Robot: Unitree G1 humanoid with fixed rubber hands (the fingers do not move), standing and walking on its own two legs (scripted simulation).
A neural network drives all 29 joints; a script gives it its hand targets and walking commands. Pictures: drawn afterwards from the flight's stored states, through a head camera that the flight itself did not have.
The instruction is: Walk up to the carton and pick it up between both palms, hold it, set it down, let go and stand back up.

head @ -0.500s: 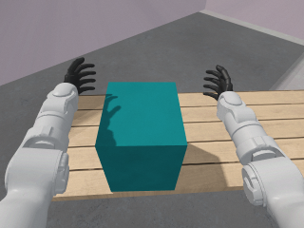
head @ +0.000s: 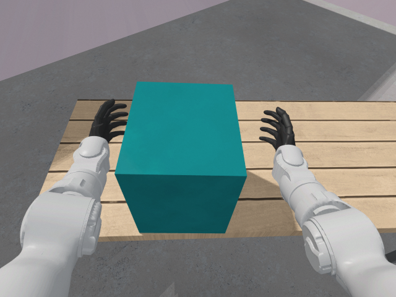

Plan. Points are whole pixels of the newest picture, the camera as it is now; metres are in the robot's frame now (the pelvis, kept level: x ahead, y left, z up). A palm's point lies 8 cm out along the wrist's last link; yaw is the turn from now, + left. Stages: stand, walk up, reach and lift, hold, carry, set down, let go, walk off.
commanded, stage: reach and lift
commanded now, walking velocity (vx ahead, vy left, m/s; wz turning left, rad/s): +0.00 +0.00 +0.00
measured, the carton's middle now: (183, 162) +0.45 -0.01 -0.03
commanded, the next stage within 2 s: none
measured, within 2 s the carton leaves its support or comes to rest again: neither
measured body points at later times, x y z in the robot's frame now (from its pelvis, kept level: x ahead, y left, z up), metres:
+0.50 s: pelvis +0.00 +0.00 -0.02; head +0.08 +0.03 +0.42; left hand +0.48 +0.15 +0.04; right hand +0.41 -0.21 +0.04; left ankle +0.00 +0.11 -0.73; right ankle +0.03 -0.10 -0.73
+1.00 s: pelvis +0.01 +0.01 +0.01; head +0.10 +0.03 +0.45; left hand +0.47 +0.14 +0.04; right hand +0.40 -0.17 +0.03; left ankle +0.00 +0.11 -0.73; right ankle +0.02 -0.10 -0.73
